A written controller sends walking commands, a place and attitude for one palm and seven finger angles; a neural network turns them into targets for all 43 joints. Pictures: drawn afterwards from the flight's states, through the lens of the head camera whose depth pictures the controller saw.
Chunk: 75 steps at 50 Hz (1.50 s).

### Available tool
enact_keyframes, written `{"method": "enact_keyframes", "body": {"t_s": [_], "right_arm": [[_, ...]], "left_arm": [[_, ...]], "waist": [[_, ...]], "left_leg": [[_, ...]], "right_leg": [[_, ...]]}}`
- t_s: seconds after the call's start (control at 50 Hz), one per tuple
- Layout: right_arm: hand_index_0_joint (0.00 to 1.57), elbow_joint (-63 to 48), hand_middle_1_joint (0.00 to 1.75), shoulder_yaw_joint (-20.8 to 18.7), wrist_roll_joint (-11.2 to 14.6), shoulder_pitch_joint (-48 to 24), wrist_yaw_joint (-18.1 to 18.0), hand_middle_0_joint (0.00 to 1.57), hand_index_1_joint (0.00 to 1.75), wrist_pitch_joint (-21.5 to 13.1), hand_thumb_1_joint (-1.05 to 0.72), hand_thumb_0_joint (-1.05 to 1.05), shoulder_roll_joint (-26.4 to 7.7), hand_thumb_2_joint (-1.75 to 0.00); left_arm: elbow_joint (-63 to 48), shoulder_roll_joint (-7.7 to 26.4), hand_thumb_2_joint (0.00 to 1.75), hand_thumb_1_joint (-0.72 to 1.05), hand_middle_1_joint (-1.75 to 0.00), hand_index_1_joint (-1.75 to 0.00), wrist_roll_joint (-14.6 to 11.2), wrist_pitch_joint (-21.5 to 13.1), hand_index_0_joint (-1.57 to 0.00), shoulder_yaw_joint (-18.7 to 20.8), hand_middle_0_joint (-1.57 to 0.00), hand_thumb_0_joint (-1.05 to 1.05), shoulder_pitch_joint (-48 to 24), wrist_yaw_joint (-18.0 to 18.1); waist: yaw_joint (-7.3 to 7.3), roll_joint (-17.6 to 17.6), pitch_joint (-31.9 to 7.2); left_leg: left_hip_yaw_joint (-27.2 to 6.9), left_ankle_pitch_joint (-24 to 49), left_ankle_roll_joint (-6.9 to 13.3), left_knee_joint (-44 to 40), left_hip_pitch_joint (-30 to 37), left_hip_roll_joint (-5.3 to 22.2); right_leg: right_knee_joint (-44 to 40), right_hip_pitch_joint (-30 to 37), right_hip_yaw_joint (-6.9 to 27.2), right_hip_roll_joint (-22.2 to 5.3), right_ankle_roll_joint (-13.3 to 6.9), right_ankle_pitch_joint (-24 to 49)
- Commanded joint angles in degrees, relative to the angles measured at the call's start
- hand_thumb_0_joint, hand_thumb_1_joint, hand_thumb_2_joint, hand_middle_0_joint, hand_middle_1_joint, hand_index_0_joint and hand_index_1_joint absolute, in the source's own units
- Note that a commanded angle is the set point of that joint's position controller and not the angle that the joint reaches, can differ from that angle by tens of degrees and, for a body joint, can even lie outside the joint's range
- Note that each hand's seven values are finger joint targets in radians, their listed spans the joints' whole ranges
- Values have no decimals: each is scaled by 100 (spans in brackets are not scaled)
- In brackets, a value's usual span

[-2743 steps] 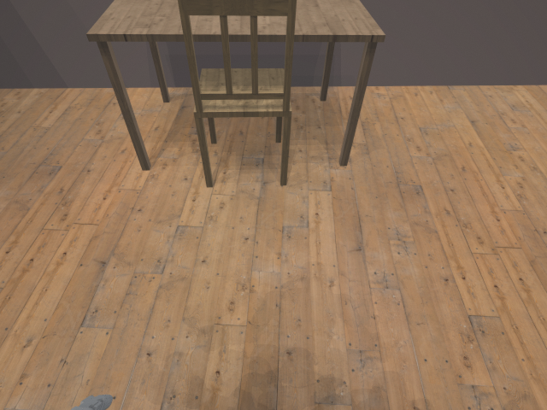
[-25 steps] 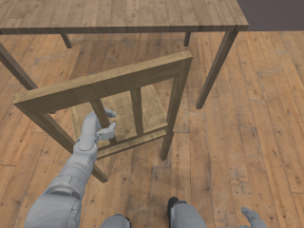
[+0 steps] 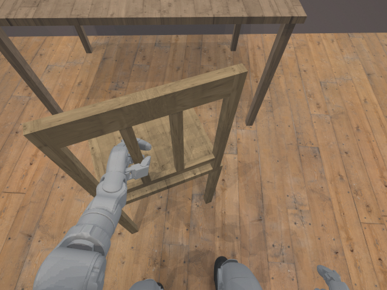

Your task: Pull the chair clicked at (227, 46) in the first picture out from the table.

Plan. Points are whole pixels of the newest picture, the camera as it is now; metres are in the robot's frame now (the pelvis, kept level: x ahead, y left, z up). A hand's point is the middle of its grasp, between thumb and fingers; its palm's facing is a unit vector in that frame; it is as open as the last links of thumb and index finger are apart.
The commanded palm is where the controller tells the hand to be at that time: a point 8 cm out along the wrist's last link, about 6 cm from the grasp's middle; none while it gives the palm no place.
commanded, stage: step backward, pulling the chair out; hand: left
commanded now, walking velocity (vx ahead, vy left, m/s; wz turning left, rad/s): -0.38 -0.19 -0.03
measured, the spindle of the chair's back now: (137, 157) +0.41 +0.13 -0.07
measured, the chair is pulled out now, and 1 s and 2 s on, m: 0.41 0.64 0.64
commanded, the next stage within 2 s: stop walking, hand still on the chair in 0.24 s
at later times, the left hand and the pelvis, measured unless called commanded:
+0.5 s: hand (141, 228) +0.24 +0.10 -0.05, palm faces +0.00 -0.98 -0.21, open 5.6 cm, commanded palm +0.22 +0.16 -0.03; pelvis -0.12 -0.02 +0.00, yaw -2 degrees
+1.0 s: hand (135, 274) +0.16 +0.11 -0.05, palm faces -0.02 -0.98 -0.20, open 5.7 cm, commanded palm +0.14 +0.16 -0.03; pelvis -0.11 -0.02 +0.01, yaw -4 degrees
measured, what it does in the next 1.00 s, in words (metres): walks backwards: right foot, then left foot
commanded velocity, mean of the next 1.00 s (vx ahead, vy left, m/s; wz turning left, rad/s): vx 0.00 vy -0.01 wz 0.02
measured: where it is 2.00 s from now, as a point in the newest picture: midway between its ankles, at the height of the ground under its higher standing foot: outside the picture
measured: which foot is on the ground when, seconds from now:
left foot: down 0.00-0.28, up 0.30-0.48, down 0.50-1.00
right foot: down 0.00-0.02, up 0.04-0.22, down 0.24-1.00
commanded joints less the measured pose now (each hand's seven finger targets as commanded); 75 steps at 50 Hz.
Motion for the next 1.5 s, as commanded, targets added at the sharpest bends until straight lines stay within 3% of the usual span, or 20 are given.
{"method": "enact_keyframes", "body": {"t_s": [0.0,0.06,0.12,0.2,0.26,0.28,0.34,0.4,0.44,0.48,0.54,0.64,0.72,0.8,1.08,1.32,1.34,1.36,1.42,1.48], "right_arm": [[20,-823,30,-104,-149,238,96,20,30,-96,-90,0,-482,-90],[20,-721,30,-158,-168,328,250,20,30,-160,-90,0,-424,-90],[20,-504,30,-244,-108,652,311,20,30,-286,-90,0,-556,-90],[20,-323,30,-199,-92,632,330,20,30,-287,-90,0,-507,-90],[20,-319,30,-121,26,471,163,20,30,-282,-90,0,-378,-90],[20,-380,30,-199,59,232,97,20,30,-278,-90,0,-443,-90],[20,-770,30,-25,68,73,159,20,30,-278,-90,0,-259,-90],[20,-787,30,37,64,110,77,20,30,-305,-90,0,-212,-90],[20,-812,30,-45,18,185,34,20,30,-308,-90,0,-309,-90],[20,-941,30,-136,-11,165,46,20,30,-308,-90,0,-464,-90],[20,-959,30,33,-11,74,126,20,30,-219,-90,0,-269,-90],[20,-900,30,-44,31,275,147,20,30,-240,-90,0,-359,-90],[20,-860,30,-21,-9,287,92,20,30,-285,-90,0,-290,-90],[20,-842,30,26,-58,173,70,20,30,-369,-90,0,-165,-90],[20,-948,30,-37,-55,-77,61,20,30,-434,-90,0,-202,-90],[20,-1172,30,3,-35,-175,69,20,30,-285,-90,0,-162,-90],[20,-1113,30,28,192,-109,296,20,30,-313,-90,0,-407,-90],[20,-1197,30,-38,194,-175,389,20,30,-350,-90,0,-461,-90],[20,-1312,30,-81,149,-180,479,20,30,-512,-90,0,-417,-90],[20,-1422,30,-65,99,-129,555,20,30,-672,-90,0,-372,-90]], "left_arm": [[-1814,418,90,90,-145,-145,39,-463,-50,-211,-50,0,-1565,-123],[-1715,477,90,90,-145,-145,67,-496,-50,-67,-50,0,-1395,-82],[-1371,658,90,90,-145,-145,127,-589,-50,-78,-50,0,-1642,-101],[-884,981,90,90,-145,-145,223,-825,-50,161,-50,0,-1571,-160],[-517,1545,90,90,-145,-145,220,-829,-50,502,-50,0,-1474,-128],[-462,1865,90,90,-145,-145,186,-697,-50,838,-50,0,-1438,-69],[-1556,1702,90,90,-145,-145,115,-649,-50,848,-50,0,-1160,-45],[-1755,1436,90,90,-145,-145,32,-443,-50,725,-50,0,-857,49],[-2143,1303,90,90,-145,-145,-29,-326,-50,628,-50,0,-798,53],[-2507,929,90,90,-145,-145,-68,-291,-50,386,-50,0,-720,27],[-2320,261,90,90,-145,-145,-63,-152,-50,-215,-50,0,-609,-104],[-2203,574,90,90,-145,-145,-14,-179,-50,-35,-50,0,-206,-57],[-2133,676,90,90,-145,-145,34,-201,-50,-10,-50,0,212,-24],[-2283,670,90,90,-145,-145,55,-253,-50,75,-50,0,664,0],[-3123,554,90,90,-145,-145,107,-288,-50,-11,-50,0,1782,-4],[-3307,676,90,90,-145,-145,44,-90,-50,94,-50,0,2260,61],[-2764,103,84,78,-145,-145,-175,100,-50,-330,-50,0,2577,-90],[-3307,575,78,66,-145,-145,-196,-4,-50,130,-50,0,2300,-170],[-3744,1038,61,30,-145,-145,-126,-137,-50,441,-50,0,2419,-303],[-4209,674,43,-7,-145,-145,-23,-125,-50,66,-50,0,2255,-418]], "waist": [[307,1953,-2760],[387,1842,-2337],[297,1584,-2454],[398,1543,-2787],[322,-524,-2969],[416,-1575,-3121],[486,-443,-3003],[359,-466,-2873],[321,-336,-2703],[454,707,-2569],[385,1610,-2041],[415,733,-1995],[374,311,-1479],[419,-174,-1480],[431,101,-2210],[473,460,-1757],[118,-309,-1487],[328,-319,-1684],[379,380,-1872],[322,792,-2110]], "left_leg": [[-1022,4429,768,-906,614,1813],[-1085,4731,1120,-742,700,2114],[-894,5470,891,-254,1950,1922],[-724,4530,546,366,2012,1527],[180,583,-39,1203,-105,465],[-132,-722,-38,1751,-576,207],[-448,-942,38,1904,-651,144],[-85,-187,110,385,-11,45],[-1,886,166,-636,743,158],[-759,1674,557,-944,963,886],[-1107,796,891,-1338,442,1072],[-469,-1148,617,-1216,255,626],[-192,-1379,479,-1003,219,298],[-107,-427,444,-784,392,245],[-58,2500,297,-725,1266,528],[-44,1124,290,-1065,792,461],[90,683,248,-886,-19,244],[115,536,273,-714,-258,193],[163,262,284,-478,-395,79],[177,305,282,-231,-484,11]], "right_leg": [[1335,1278,160,51,-131,-809],[1920,623,318,242,-225,-2164],[729,375,216,287,-199,-1587],[-1346,1193,193,176,-211,32],[-576,2916,978,-1117,-675,4732],[-320,3092,1048,-1323,-795,5361],[-188,2953,916,-1581,-934,4275],[-102,2749,704,-1274,-688,3123],[-21,2351,561,-948,-453,1766],[153,1885,329,-224,-147,94],[171,1677,-30,207,-85,-1385],[-586,1817,172,240,-179,-1631],[-1116,1114,633,76,-334,-2516],[-1274,1180,836,-104,-366,-1902],[-480,1867,421,-79,-280,1661],[-934,1753,490,-49,-252,439],[-577,1389,-59,141,-217,14],[-424,1297,8,160,-233,-80],[-288,1101,44,190,-251,-434],[-78,769,-26,251,-270,-516]]}}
